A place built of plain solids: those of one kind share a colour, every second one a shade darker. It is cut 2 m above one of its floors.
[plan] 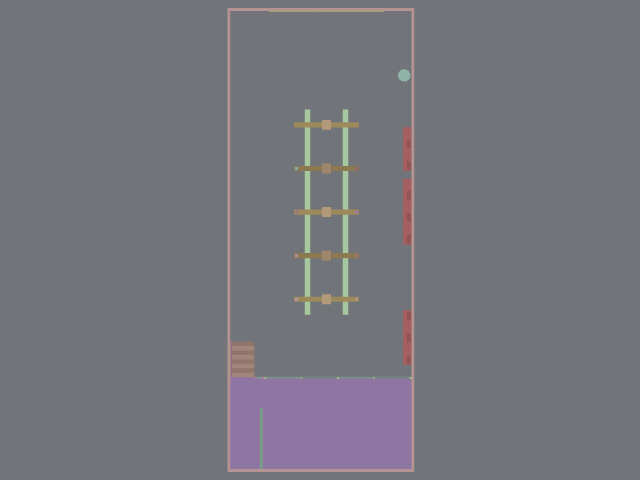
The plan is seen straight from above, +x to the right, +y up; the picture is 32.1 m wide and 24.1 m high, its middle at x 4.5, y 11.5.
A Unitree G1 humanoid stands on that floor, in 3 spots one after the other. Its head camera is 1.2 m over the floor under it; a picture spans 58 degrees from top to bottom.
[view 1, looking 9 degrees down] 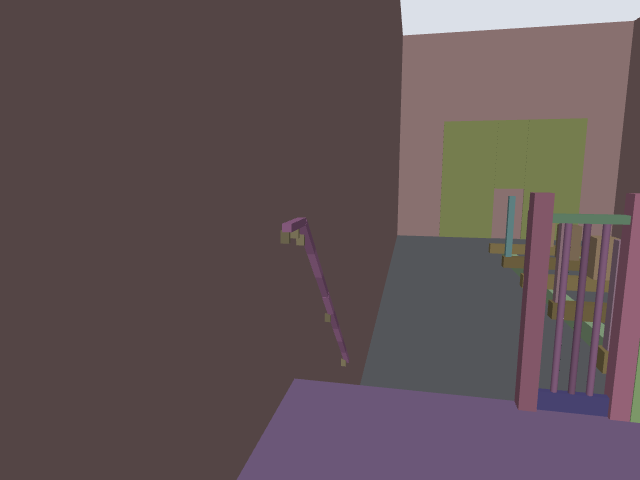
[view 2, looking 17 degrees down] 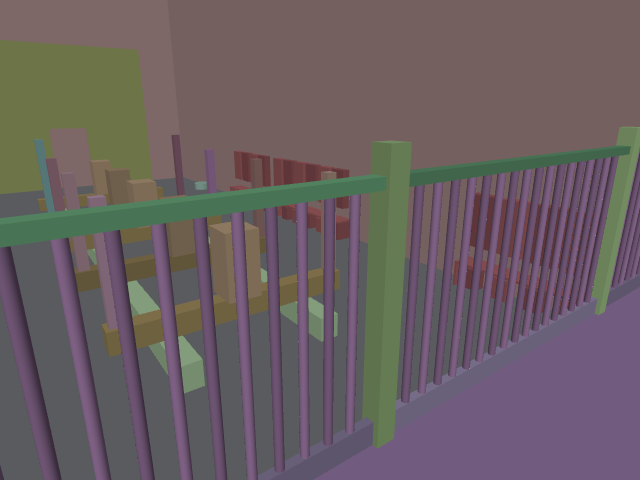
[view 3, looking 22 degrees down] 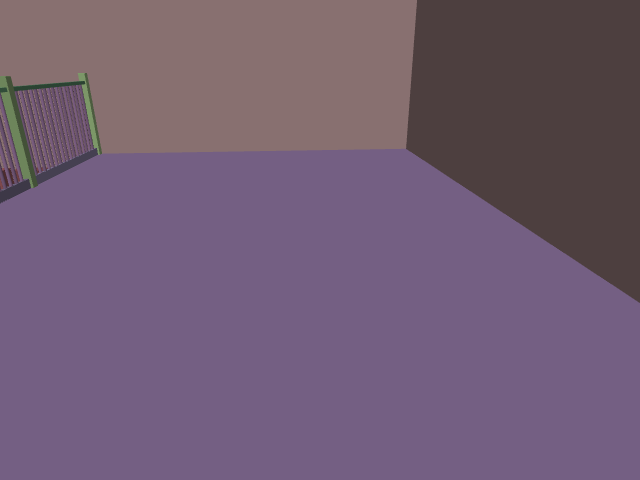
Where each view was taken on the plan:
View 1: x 0.64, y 2.32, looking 102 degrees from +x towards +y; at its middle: wall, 3.12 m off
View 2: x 2.60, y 3.60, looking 54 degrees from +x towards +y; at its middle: ground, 10.26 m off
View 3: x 2.50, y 1.91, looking -5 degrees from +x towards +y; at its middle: gal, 3.20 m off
